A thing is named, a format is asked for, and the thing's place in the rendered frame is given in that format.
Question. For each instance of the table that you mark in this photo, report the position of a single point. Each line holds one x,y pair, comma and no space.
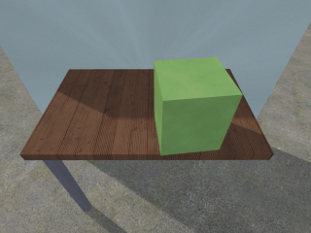
109,114

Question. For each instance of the carton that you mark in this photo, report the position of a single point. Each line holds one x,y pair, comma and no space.
195,100

